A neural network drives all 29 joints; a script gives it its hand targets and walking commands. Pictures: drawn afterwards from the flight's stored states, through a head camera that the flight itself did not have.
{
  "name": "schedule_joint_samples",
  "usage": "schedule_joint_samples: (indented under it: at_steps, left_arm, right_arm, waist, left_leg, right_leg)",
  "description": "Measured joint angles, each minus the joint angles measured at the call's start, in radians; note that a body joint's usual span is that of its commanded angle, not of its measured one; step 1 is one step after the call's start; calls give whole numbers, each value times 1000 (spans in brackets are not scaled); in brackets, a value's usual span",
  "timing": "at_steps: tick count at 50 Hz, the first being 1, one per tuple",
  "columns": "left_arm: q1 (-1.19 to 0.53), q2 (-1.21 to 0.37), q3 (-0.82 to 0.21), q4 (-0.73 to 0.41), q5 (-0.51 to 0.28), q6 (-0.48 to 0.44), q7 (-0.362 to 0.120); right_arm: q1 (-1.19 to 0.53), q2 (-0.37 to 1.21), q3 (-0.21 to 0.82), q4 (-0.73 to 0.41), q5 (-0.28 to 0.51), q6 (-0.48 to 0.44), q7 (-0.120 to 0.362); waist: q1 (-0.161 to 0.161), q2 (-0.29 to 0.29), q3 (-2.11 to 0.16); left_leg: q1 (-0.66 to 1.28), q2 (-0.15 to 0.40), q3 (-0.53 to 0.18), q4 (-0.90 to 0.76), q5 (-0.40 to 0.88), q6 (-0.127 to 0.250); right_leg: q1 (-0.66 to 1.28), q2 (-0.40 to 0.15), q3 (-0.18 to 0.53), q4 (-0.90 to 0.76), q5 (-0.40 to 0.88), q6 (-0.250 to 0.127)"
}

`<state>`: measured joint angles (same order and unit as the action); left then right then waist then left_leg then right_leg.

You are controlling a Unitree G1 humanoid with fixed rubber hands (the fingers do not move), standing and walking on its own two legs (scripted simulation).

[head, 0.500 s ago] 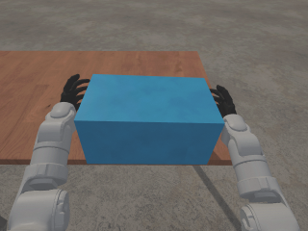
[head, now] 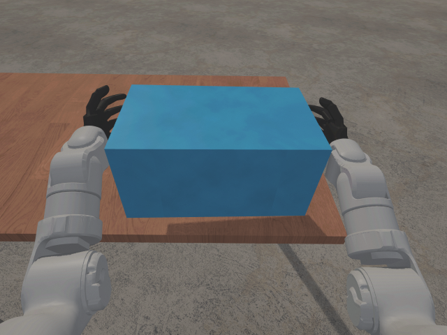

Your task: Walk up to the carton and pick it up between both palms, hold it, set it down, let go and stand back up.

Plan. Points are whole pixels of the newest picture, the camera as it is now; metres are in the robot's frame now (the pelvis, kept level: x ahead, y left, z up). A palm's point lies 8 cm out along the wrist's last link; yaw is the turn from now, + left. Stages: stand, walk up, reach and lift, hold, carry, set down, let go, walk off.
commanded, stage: reach and lift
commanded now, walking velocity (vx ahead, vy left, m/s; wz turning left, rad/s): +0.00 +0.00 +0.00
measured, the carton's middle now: (217, 149) +0.39 +0.01 +0.17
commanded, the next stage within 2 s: hold in 0.38 s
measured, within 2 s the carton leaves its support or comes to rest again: neither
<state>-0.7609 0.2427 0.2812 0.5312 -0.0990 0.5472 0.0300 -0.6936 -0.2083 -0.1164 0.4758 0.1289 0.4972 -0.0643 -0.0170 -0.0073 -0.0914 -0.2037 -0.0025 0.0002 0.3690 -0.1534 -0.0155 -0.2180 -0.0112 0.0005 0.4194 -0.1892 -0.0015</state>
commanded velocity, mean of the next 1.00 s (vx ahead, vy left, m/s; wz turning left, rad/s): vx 0.00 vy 0.00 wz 0.00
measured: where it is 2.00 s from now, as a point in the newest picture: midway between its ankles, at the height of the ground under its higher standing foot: outside the picture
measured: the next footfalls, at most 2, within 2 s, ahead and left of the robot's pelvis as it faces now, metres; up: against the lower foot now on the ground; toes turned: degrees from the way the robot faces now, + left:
none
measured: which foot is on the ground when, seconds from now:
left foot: down 0.00-1.00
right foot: down 0.00-1.00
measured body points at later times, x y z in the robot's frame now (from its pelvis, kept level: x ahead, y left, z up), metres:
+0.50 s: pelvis -0.02 +0.00 +0.00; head -0.07 +0.00 +0.45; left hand +0.36 +0.21 +0.23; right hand +0.36 -0.19 +0.21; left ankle +0.03 +0.13 -0.74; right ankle +0.02 -0.12 -0.74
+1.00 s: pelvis -0.02 +0.00 +0.00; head -0.07 +0.00 +0.45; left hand +0.38 +0.22 +0.23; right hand +0.37 -0.19 +0.23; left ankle +0.03 +0.13 -0.74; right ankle +0.02 -0.12 -0.74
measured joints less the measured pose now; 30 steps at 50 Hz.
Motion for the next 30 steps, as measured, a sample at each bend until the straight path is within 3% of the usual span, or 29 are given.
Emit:
schedule_joint_samples:
  at_steps: [5, 10, 12, 19, 30]
  left_arm:
    - [70, -12, -7, -53, 2, 12, 8]
    - [227, -21, -28, -342, 2, 63, 43]
    - [242, -23, -22, -390, 2, 81, 46]
    - [157, -25, 20, -377, 3, 186, 29]
    - [-5, -21, 48, -106, 48, 171, -5]
  right_arm:
    - [0, 1, 0, -6, 23, 36, 1]
    - [30, 1, 0, -151, 94, 70, -7]
    - [32, 1, 0, -187, 98, 87, -8]
    - [32, -2, 0, -187, 97, 119, -20]
    - [-14, -7, -6, -32, 67, 107, -20]
  waist:
    - [-4, 0, 0]
    - [-10, 8, 0]
    - [-10, 13, -1]
    - [-12, 13, -3]
    - [-12, -1, -2]
  left_leg:
    - [0, 0, 0, -7, -1, 0]
    - [0, 0, 0, -7, -2, 0]
    - [0, 0, 0, -7, 0, 0]
    - [0, 0, 0, -7, 17, 0]
    - [0, 0, 0, -7, 40, 0]
  right_leg:
    - [0, 0, 0, -7, -1, 0]
    - [0, 0, 0, -7, -2, 0]
    - [0, 0, 0, -7, 0, 0]
    - [0, 0, 0, -7, 18, 0]
    - [0, 0, 0, -7, 42, 0]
